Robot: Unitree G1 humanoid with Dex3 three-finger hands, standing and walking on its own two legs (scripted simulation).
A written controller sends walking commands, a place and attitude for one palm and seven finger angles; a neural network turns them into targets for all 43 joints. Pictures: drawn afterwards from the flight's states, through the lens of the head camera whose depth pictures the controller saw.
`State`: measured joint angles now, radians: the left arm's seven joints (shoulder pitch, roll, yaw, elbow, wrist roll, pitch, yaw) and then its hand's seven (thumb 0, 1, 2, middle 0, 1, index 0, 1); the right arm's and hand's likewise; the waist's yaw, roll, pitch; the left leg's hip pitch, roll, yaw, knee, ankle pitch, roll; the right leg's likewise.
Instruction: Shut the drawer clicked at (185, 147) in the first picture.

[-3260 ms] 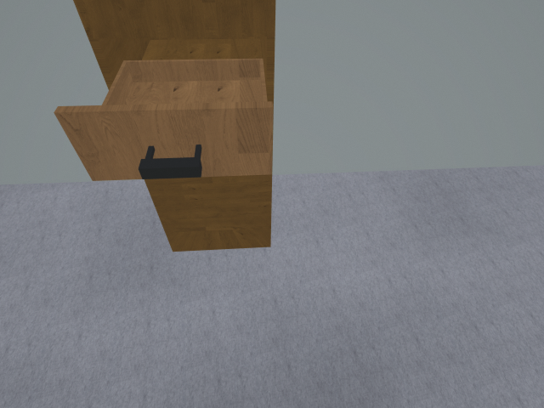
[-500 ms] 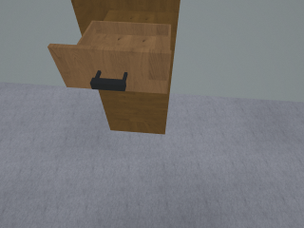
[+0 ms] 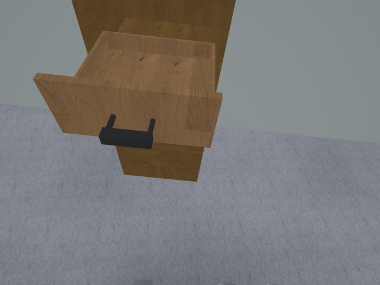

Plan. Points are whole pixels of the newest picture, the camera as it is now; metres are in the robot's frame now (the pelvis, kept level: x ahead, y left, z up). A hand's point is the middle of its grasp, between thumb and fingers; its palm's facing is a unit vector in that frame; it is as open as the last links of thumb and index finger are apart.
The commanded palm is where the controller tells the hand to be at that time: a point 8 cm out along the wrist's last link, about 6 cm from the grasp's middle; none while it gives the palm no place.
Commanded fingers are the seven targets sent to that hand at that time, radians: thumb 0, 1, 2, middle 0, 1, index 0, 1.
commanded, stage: take the last steps up to it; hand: left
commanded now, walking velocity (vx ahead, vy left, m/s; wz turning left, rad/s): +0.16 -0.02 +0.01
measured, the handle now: (129, 129) +0.41 +0.18 +0.07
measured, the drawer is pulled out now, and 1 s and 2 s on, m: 0.30 0.30 0.30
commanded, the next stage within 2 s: come to a stop and stand still in 0.08 s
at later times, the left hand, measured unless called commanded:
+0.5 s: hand (123, 268) +0.17 +0.17 -0.17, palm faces +0.02 -0.98 -0.21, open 7.4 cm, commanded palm none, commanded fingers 0.00 0.90 0.90 -0.20 -0.30 -0.20 -0.30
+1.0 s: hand out of the picture +0.13 +0.20 -0.16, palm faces +0.04 -0.96 -0.26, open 7.4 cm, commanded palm none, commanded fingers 0.00 0.90 0.90 -0.20 -0.30 -0.20 -0.30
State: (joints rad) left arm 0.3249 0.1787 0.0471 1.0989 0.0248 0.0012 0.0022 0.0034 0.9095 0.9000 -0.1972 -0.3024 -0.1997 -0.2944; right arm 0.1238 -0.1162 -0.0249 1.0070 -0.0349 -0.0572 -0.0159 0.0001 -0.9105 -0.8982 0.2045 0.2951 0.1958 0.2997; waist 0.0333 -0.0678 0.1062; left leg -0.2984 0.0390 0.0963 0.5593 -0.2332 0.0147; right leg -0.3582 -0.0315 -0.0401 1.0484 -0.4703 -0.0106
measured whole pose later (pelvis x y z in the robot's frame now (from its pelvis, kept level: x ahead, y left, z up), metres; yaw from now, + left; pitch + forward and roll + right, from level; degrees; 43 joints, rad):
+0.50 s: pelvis +0.11 -0.02 +0.01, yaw +1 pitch +0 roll +0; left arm 0.18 0.20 0.04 1.00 0.01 0.02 0.03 0.00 0.91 0.90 -0.20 -0.30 -0.20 -0.29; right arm 0.23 -0.15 -0.04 1.04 -0.02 0.02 -0.03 0.00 -0.91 -0.90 0.20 0.30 0.20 0.30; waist -0.02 -0.02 0.11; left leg -0.19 0.04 0.08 0.52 -0.31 0.00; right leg -0.25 -0.05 -0.08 0.62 -0.28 0.00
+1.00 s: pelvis +0.07 +0.00 +0.00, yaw +1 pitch -5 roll +0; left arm 0.27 0.20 0.00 0.93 0.02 0.03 0.03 0.00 0.91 0.90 -0.20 -0.30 -0.20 -0.29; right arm 0.19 -0.20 -0.02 0.88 -0.02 0.03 -0.01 0.00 -0.91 -0.90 0.20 0.29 0.19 0.30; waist 0.00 0.02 0.02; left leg -0.24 0.00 0.08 0.61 -0.30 0.03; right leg -0.26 -0.06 0.00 0.60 -0.26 0.04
